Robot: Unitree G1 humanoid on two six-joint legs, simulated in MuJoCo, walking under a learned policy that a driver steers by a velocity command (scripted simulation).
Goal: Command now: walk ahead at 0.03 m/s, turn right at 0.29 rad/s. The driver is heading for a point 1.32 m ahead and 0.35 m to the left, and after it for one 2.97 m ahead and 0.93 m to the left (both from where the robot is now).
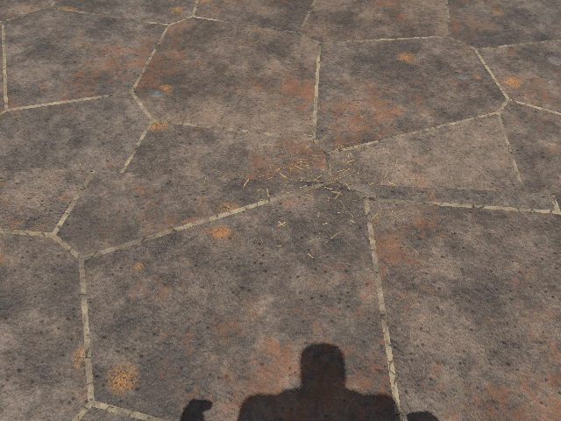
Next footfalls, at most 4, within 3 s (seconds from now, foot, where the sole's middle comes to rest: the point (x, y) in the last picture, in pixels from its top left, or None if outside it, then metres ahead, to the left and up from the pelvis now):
0.06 right None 0.04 -0.12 -0.77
0.52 left None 0.01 0.13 -0.77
1.20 right None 0.45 0.02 -0.77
1.66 left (190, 266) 0.88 0.23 -0.77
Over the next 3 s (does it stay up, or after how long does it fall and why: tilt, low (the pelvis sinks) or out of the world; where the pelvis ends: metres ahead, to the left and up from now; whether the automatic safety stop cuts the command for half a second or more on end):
stays up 1.60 0.19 -0.16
